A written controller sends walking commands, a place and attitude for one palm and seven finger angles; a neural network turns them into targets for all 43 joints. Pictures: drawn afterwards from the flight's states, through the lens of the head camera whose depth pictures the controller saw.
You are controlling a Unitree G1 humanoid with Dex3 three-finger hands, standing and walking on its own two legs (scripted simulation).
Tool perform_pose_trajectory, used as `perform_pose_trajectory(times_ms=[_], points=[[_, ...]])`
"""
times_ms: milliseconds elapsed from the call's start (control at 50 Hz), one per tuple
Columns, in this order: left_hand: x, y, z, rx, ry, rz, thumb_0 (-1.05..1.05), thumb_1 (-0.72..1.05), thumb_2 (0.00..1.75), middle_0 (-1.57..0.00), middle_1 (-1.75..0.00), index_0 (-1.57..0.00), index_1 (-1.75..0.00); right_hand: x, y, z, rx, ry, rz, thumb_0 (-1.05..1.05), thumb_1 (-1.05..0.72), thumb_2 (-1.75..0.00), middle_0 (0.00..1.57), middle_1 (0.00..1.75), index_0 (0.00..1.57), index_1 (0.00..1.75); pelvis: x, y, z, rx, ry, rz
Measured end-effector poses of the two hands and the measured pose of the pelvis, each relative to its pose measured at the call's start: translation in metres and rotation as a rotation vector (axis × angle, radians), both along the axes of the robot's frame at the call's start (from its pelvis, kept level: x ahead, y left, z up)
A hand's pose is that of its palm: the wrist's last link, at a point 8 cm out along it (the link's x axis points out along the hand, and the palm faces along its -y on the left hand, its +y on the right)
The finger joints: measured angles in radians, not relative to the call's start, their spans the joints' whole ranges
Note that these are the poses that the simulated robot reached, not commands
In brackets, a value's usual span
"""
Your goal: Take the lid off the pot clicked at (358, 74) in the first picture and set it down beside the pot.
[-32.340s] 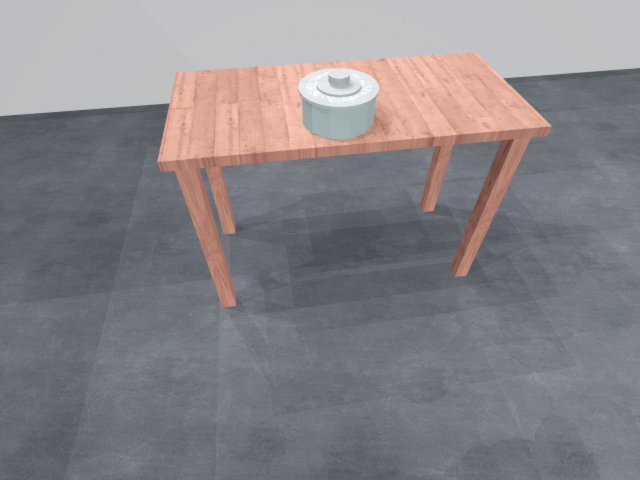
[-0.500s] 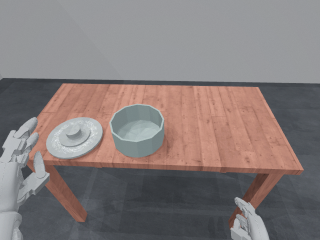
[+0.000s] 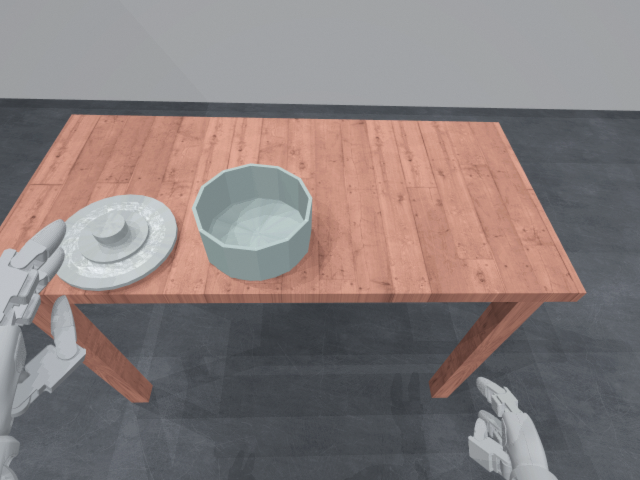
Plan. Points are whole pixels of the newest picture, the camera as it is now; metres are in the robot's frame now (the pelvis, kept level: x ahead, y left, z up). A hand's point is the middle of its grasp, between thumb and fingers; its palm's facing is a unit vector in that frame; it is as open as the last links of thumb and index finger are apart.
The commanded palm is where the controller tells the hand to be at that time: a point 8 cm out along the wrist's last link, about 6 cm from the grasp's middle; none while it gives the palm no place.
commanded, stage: step back with the hand held close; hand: left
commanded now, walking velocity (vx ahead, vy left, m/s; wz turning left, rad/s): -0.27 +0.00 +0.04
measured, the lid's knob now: (109, 228) +0.47 +0.39 -0.04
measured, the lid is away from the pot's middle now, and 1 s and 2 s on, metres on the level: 0.24 0.24 0.24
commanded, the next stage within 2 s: stop stepping back and stand still in 1.02 s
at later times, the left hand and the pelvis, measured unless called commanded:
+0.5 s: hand (27, 441) +0.13 +0.24 +0.14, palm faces +0.32 -0.84 -0.43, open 7.4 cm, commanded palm +0.06 +0.29 +0.18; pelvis -0.06 +0.00 -0.02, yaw +1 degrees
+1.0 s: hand out of the picture +0.03 +0.23 +0.16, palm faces +0.29 -0.87 -0.39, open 7.4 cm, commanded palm -0.01 +0.29 +0.18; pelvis -0.14 +0.01 -0.02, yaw +0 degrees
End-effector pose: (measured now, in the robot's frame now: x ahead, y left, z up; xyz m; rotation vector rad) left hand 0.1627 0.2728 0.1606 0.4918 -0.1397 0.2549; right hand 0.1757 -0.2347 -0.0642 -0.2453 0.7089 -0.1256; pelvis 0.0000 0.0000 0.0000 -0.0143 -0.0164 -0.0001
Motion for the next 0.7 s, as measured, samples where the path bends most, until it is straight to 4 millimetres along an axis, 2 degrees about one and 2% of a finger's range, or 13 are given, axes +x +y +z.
perform_pose_trajectory(times_ms=[60, 120, 260, 360, 480, 640, 700], points=[[-0.009, 0.001, -0.001, 0.029, 0.024, -0.035, 0.01, 0.89, 0.90, -0.21, -0.30, -0.22, -0.30, -0.010, -0.001, 0.001, -0.006, 0.007, -0.031, 0.01, -0.91, -0.90, 0.20, 0.30, 0.20, 0.30, -0.005, 0.003, -0.002, 0.005, 0.004, 0.002], [-0.021, 0.005, 0.007, 0.069, -0.005, -0.035, 0.02, 0.89, 0.90, -0.22, -0.30, -0.22, -0.30, -0.018, 0.001, 0.000, -0.006, 0.002, -0.038, 0.01, -0.91, -0.90, 0.20, 0.30, 0.20, 0.30, -0.010, 0.003, -0.005, 0.012, 0.000, 0.005], [-0.046, 0.008, 0.021, 0.085, -0.121, 0.050, 0.01, 0.89, 0.90, -0.22, -0.30, -0.22, -0.30, -0.029, 0.013, -0.012, 0.045, -0.046, 0.004, 0.01, -0.91, -0.90, 0.20, 0.30, 0.20, 0.30, -0.026, 0.000, -0.013, 0.012, -0.019, -0.001], [-0.055, 0.001, 0.011, 0.024, -0.134, 0.062, 0.01, 0.89, 0.90, -0.21, -0.30, -0.21, -0.30, -0.046, 0.013, -0.019, 0.058, -0.028, 0.013, 0.01, -0.91, -0.90, 0.20, 0.30, 0.20, 0.30, -0.042, -0.004, -0.015, -0.006, -0.010, 0.019], [-0.069, 0.002, 0.000, 0.002, -0.124, 0.000, 0.01, 0.89, 0.90, -0.21, -0.30, -0.22, -0.30, -0.077, 0.004, -0.014, -0.019, 0.008, -0.020, 0.01, -0.91, -0.90, 0.20, 0.30, 0.21, 0.30, -0.060, 0.003, -0.018, -0.014, -0.003, 0.030], [-0.088, 0.014, 0.028, 0.110, -0.173, 0.020, 0.02, 0.89, 0.90, -0.22, -0.30, -0.22, -0.30, -0.095, 0.011, -0.008, 0.005, -0.026, -0.031, 0.01, -0.91, -0.90, 0.20, 0.30, 0.20, 0.30, -0.073, 0.004, -0.011, -0.025, 0.040, 0.003], [-0.090, 0.007, 0.025, 0.094, -0.172, 0.009, 0.01, 0.89, 0.90, -0.21, -0.30, -0.21, -0.30, -0.097, 0.013, -0.011, 0.023, -0.030, -0.004, 0.01, -0.91, -0.90, 0.20, 0.30, 0.20, 0.30, -0.086, -0.001, -0.011, -0.024, 0.054, -0.024]])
